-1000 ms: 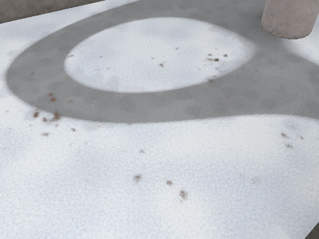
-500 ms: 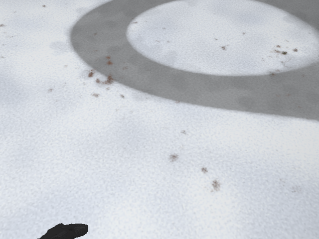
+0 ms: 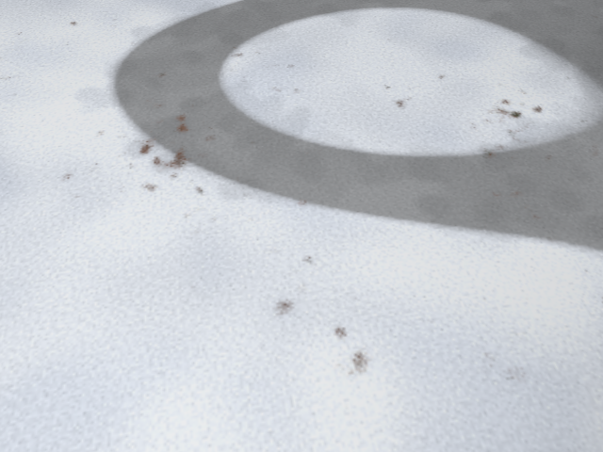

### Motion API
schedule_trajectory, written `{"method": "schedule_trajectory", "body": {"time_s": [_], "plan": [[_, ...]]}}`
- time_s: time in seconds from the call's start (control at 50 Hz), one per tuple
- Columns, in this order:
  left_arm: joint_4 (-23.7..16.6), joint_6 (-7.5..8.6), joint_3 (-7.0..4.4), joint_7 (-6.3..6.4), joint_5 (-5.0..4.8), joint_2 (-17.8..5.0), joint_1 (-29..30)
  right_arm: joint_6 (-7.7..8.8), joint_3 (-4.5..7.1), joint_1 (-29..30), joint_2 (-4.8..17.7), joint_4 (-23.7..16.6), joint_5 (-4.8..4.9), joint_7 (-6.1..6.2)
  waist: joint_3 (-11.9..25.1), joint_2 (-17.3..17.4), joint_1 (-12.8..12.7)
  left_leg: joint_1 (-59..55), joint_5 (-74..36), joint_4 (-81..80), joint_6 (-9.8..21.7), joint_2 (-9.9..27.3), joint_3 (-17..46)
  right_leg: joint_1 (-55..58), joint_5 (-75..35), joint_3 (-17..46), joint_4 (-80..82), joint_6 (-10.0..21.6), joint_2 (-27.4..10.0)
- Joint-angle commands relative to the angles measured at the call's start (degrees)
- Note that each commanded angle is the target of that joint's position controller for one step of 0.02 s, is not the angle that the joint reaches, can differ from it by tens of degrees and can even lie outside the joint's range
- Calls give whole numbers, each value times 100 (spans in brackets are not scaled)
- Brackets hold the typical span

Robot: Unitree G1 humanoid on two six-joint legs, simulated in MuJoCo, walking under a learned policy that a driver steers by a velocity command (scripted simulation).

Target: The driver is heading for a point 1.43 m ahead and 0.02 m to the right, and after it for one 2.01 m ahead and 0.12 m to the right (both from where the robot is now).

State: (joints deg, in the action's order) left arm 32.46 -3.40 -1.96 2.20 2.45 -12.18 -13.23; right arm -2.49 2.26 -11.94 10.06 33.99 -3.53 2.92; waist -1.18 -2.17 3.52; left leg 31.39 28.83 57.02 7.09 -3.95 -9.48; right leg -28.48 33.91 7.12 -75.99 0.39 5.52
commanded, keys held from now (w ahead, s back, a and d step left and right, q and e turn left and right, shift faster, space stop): w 1.00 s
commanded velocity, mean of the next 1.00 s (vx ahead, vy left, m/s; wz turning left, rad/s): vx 0.45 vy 0.00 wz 0.01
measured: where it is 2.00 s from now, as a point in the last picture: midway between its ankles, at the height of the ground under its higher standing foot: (329, 275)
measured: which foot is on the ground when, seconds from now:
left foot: down 0.00-0.24, up 0.26-0.64, down 0.66-1.00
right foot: up 0.00-0.24, down 0.26-0.68, up 0.70-1.00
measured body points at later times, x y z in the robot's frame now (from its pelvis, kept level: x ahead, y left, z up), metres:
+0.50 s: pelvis +0.02 -0.10 -0.11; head +0.05 -0.12 +0.34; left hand -0.08 +0.10 -0.24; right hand +0.28 -0.23 -0.17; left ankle +0.12 +0.00 -0.55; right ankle -0.09 -0.14 -0.84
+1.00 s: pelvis +0.29 -0.11 +0.07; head +0.31 -0.10 +0.52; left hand +0.54 +0.08 +0.01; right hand +0.29 -0.37 -0.06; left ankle +0.20 -0.04 -0.67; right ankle +0.48 -0.25 -0.59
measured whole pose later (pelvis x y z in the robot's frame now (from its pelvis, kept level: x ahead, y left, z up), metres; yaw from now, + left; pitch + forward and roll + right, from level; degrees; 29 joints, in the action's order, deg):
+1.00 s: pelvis +0.29 -0.11 +0.07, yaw +0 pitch +3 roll +1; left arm 34.0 4.1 -1.0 -1.6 0.1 -9.1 -2.2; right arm 7.2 3.4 -23.4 13.0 52.1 0.1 0.3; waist 1.6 -1.7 3.2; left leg 3.0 17.4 17.4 4.7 -4.5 -6.5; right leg -46.5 0.5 2.0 -50.6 2.8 -3.4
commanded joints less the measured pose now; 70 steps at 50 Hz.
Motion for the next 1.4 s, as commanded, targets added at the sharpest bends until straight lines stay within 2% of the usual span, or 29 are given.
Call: {"method": "schedule_trajectory", "body": {"time_s": [0.02,0.12,0.18,0.22,0.26,0.28,0.3,0.32,0.34,0.36,0.44,0.52,0.58,0.64,0.66,0.68,0.7,0.72,0.76,0.82,0.92,1.04,1.12,1.14,1.16,1.18,1.22,1.28,1.4], "plan": [[-688,-8,-154,-83,117,-518,-79,352,-61,1596,251,-909,-80,134,367,311,-800,957,746,-2370,280,1904,3632,-392,-1279,127,-2394,14,-74],[-593,-17,74,-82,-107,-98,-53,574,-127,636,410,-318,-64,109,227,217,-592,533,717,-985,413,1531,2632,-772,-1957,-654,-1412,149,-215],[-479,147,58,-118,-142,-233,-304,372,-114,903,295,-310,-194,118,514,1008,-675,451,481,-424,180,1316,1916,338,-1787,-1197,2203,317,-471],[16,166,-7,-86,-182,-178,-1080,129,-68,1383,154,-481,0,248,205,936,-921,1379,28,513,209,1018,1426,2004,-3191,-1571,5303,534,-791],[702,308,141,-209,110,251,-1825,33,-150,1289,-534,-434,117,202,132,-270,-1088,2279,1118,4645,304,-290,940,2455,-3836,-1258,5726,867,-807],[702,472,122,-216,410,-7,-1978,116,-220,1344,-1003,-507,264,25,306,-581,-847,3870,1032,7539,62,-731,1348,3052,-4452,-515,4105,786,-1319],[681,649,23,-210,408,-331,-1850,347,-267,580,-1013,-657,205,17,196,-761,-125,4935,641,8199,-67,-504,1774,3292,-5507,718,4467,397,-2043],[750,734,-119,-165,328,-712,-1879,526,-326,770,-887,-821,56,-9,85,-946,39,5977,389,8636,-269,-278,1327,3648,-3458,2112,5747,827,-2866],[679,805,-345,-3,-81,-1252,-1265,607,-294,1772,-549,-1329,-79,-55,-299,-1523,-93,6688,-365,8550,-476,387,1541,3194,935,3865,7357,1320,-3723],[833,830,-156,-39,-192,-469,-978,578,-145,2679,-20,-1329,-142,-167,-1022,48,-433,6969,-665,8573,-517,574,1214,2784,2533,3370,7602,1194,-3036],[1769,898,-52,107,-135,159,-1918,305,-345,2957,-773,-1384,131,-580,-1206,545,-526,5929,-957,6358,-311,910,831,2214,176,1275,7123,957,-1923],[1983,769,-177,127,-295,-92,-2458,90,-387,2544,-788,-1024,177,-574,-524,749,-779,4471,-277,4604,-27,899,-156,2969,-5004,158,7434,724,-1880],[2120,676,-146,59,-269,-71,-2377,70,-431,2029,-1051,-641,267,-555,465,-25,-499,2477,380,2937,297,257,-758,3462,-9761,-1021,6598,449,-1457],[1991,881,-253,49,-302,-559,-2303,9,-145,1138,-310,-320,512,-406,1170,-1317,-39,470,1026,1664,410,-463,-701,3515,-13480,-816,4995,607,-1994],[1811,1074,-286,-32,-358,-750,-2014,38,11,451,84,-264,354,-327,1593,-1862,381,-521,982,836,592,-456,-160,3361,-13612,-828,3838,812,-2004],[1621,1290,-322,-99,-455,-860,-1730,109,185,-560,560,-108,252,-255,2289,-1511,1042,-2219,1623,-403,978,177,1587,2299,-11850,-852,1900,861,-1773],[1231,1395,-251,-455,-495,-345,-1372,180,305,-913,1067,296,190,-237,2586,857,910,-3050,3257,-2653,1901,1721,5462,-82,-4319,-512,-827,623,-91],[974,1432,-501,-515,-189,-587,-644,223,361,-525,822,442,228,-249,1980,432,674,-2691,2756,-3817,1971,1826,6847,-1402,-2502,662,-3034,669,258],[326,1213,-219,-305,-113,168,-187,549,246,55,390,817,329,-263,326,-411,-63,-1402,1573,-3638,1576,2010,5294,-2368,-2141,503,-3803,860,-220],[347,682,45,-65,-254,757,-662,827,-3,-142,-371,1576,226,-300,-371,-243,-809,-510,-1011,-3459,1004,1439,2905,-2666,-1378,313,-4431,759,-254],[75,669,-67,-312,-178,-157,159,1127,166,-286,733,1411,301,-270,-548,-117,-799,-65,-4106,-4767,288,777,837,-862,-3122,-663,1254,208,-786],[197,729,113,-438,-118,134,1285,990,304,-1095,965,1343,396,-253,226,929,96,-3426,-5069,-4573,283,990,875,-405,-3469,-1216,4357,255,-662],[573,845,-118,-411,71,-469,143,723,360,-1176,1073,1257,220,-283,940,1001,-528,-3705,-6682,-2246,106,1270,801,1372,-2376,-1199,4999,829,-214],[769,880,-239,-312,160,-843,-787,674,301,-1090,908,1071,225,-288,1482,559,-970,-2608,-5405,-708,56,1186,752,2772,-1750,-198,4854,1088,-1062],[780,950,-382,-219,181,-1376,-925,707,205,-1353,501,666,453,-365,2005,-926,-708,-78,-1867,1371,-281,242,414,4504,-899,2517,5306,1779,-2729],[778,905,-324,-254,-16,-1110,-696,709,297,-1052,842,642,280,-324,1985,-687,-724,775,-391,2369,-187,-28,1089,4253,-787,3571,5927,1848,-2709],[728,886,-208,-213,-117,-643,106,811,269,-594,1011,489,303,-374,888,122,-435,909,-1333,2170,-148,416,1529,2877,-1246,1802,6186,1511,-2217],[932,996,-118,-149,-159,-348,83,641,176,-623,826,516,157,-426,428,-42,-179,650,-1273,1147,-353,752,1287,2185,-2140,777,6572,1273,-1744],[1351,1081,-191,-232,-198,-650,-508,451,94,90,600,201,164,-506,-297,-266,-202,728,-2421,-532,-654,1051,1074,1661,-3043,-14,7065,1235,-1615]]}}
